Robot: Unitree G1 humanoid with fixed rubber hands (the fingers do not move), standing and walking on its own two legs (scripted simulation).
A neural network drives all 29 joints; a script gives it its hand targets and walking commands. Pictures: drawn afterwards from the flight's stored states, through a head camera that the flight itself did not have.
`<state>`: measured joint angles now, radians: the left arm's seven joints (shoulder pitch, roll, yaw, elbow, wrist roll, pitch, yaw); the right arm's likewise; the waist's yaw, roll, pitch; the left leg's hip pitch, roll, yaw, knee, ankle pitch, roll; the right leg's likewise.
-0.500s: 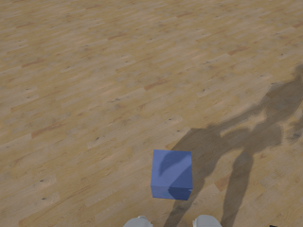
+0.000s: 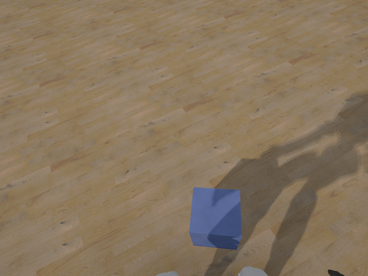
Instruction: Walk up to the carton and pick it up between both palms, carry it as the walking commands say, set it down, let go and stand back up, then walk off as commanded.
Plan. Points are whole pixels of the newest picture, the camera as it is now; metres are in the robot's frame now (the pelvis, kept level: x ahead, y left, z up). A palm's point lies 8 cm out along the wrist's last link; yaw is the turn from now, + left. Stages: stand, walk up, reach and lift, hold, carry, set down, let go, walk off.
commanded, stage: walk up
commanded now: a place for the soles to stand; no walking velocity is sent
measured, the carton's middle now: (215, 219) +0.42 -0.06 -0.62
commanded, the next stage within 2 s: reach and lift in 1.42 s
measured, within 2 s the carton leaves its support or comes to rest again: neither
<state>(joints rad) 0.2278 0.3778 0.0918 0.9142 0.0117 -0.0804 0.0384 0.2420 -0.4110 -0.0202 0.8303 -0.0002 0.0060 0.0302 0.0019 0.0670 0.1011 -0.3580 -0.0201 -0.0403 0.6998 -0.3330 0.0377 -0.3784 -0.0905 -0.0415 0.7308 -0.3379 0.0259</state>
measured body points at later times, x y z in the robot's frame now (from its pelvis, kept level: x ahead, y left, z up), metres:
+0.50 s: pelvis +0.00 +0.00 +0.00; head +0.00 -0.02 +0.45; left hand +0.09 +0.34 -0.09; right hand +0.10 -0.30 -0.13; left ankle +0.03 +0.13 -0.71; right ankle +0.03 -0.14 -0.71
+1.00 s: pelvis +0.00 -0.01 +0.00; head +0.03 -0.05 +0.45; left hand +0.11 +0.31 -0.09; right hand +0.08 -0.32 -0.14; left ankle +0.03 +0.13 -0.71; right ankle +0.03 -0.14 -0.72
